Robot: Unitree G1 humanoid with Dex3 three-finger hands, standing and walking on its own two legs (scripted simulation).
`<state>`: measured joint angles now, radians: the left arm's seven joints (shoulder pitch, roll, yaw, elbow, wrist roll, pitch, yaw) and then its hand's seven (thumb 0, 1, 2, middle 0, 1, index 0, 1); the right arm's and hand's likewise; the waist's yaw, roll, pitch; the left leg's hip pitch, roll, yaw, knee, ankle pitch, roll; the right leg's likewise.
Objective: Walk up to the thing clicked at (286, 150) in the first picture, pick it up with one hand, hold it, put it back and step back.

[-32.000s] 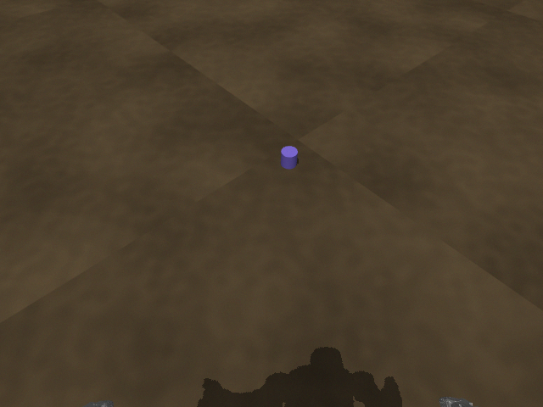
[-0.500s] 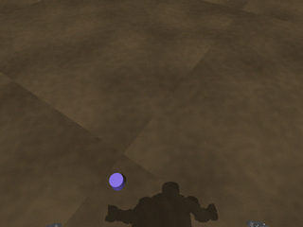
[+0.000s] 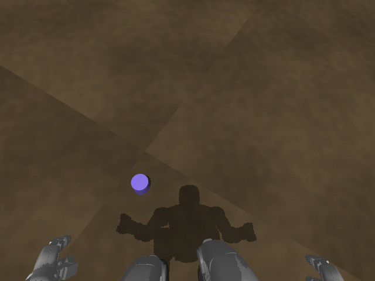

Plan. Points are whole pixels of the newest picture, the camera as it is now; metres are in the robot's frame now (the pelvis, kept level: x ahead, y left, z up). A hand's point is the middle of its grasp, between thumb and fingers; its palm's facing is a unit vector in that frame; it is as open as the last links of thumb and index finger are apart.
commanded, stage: step back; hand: left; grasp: from above
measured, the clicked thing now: (140, 184) +0.50 +0.18 -0.72
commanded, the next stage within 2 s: none
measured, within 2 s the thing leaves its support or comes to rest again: neither
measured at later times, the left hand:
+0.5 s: hand out of the picture +0.02 +0.26 -0.14, palm faces +0.00 -0.92 -0.40, open 7.3 cm
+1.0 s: hand out of the picture -0.18 +0.26 -0.16, palm faces -0.08 -0.91 -0.41, open 7.3 cm
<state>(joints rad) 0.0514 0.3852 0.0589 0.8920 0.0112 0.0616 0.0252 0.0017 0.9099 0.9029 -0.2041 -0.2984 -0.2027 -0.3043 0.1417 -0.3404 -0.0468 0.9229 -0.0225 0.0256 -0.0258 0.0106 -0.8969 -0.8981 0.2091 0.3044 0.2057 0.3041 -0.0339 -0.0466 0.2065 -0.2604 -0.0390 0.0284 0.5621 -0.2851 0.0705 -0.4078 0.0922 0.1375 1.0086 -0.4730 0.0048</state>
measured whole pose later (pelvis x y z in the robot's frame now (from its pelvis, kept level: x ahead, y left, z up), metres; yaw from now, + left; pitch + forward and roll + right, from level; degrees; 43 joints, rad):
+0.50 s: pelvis -0.11 +0.00 -0.01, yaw +1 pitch -1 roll +0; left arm 0.10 0.35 0.07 0.77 0.04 0.04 0.01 0.00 0.91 0.90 -0.21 -0.30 -0.21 -0.30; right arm 0.14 -0.42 -0.05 0.89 0.00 0.04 -0.03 0.01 -0.90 -0.90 0.21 0.30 0.20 0.30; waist 0.00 0.01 0.18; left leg -0.29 -0.04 -0.09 0.83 -0.50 -0.02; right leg -0.36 0.00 0.01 0.57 -0.18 -0.02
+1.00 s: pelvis -0.27 -0.02 -0.02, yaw -5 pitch -4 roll -1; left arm 0.19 0.39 0.10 0.86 0.03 0.06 -0.01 0.00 0.91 0.90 -0.20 -0.30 -0.20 -0.30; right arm 0.07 -0.40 -0.05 0.80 -0.02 0.03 -0.01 0.01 -0.89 -0.90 0.21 0.30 0.21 0.30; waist 0.01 0.02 0.21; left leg -0.42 0.09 0.02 0.67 -0.19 -0.02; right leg -0.23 0.04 0.05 0.69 -0.40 0.00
